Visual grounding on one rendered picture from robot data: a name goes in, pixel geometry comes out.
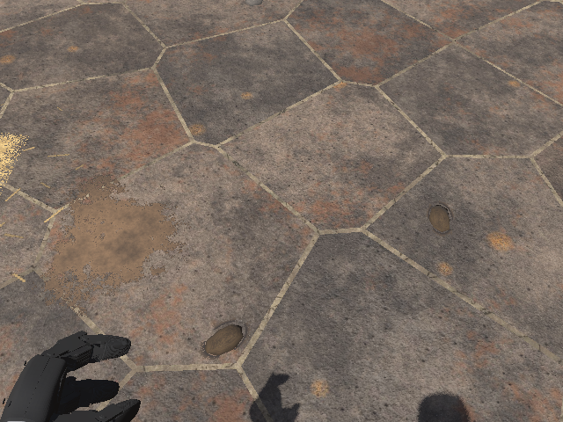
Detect left robot hand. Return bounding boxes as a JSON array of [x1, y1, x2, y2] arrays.
[[0, 331, 141, 422]]

